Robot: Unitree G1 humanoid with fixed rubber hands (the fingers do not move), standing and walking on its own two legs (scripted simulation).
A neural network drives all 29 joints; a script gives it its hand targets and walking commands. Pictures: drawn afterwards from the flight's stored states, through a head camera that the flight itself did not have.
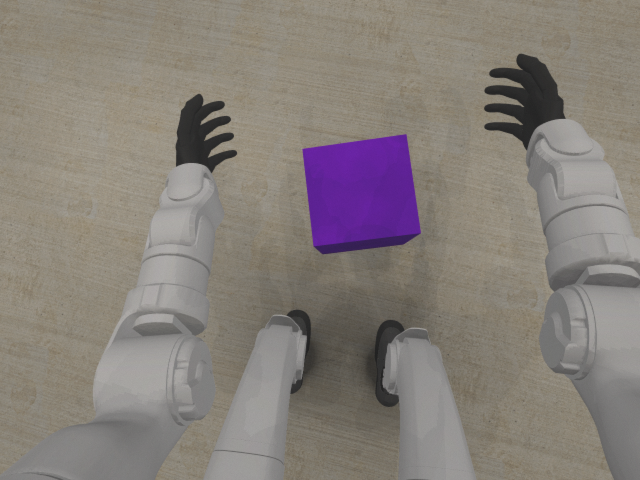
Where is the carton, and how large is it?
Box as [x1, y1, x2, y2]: [302, 134, 420, 253]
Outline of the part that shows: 405,134 302,149 313,245 322,253 402,244 420,232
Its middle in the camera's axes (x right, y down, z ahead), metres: +0.09 -0.08 +0.89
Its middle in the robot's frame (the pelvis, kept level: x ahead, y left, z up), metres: +0.50 +0.01 -0.53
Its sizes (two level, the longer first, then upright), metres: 0.210 0.200 0.250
